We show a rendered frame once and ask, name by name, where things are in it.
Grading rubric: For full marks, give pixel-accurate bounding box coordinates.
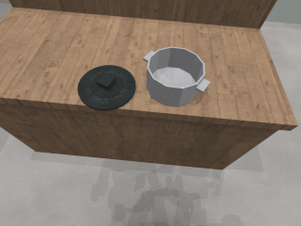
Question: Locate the table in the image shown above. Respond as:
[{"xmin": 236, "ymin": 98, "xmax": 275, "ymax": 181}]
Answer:
[{"xmin": 0, "ymin": 0, "xmax": 298, "ymax": 170}]

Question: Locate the pot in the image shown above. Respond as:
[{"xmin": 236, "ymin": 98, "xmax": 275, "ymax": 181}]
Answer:
[{"xmin": 143, "ymin": 46, "xmax": 211, "ymax": 106}]

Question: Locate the knob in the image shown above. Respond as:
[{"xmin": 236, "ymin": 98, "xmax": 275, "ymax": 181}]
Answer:
[{"xmin": 96, "ymin": 73, "xmax": 116, "ymax": 89}]

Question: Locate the lid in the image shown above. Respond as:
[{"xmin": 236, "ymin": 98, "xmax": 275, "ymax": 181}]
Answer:
[{"xmin": 77, "ymin": 65, "xmax": 136, "ymax": 111}]

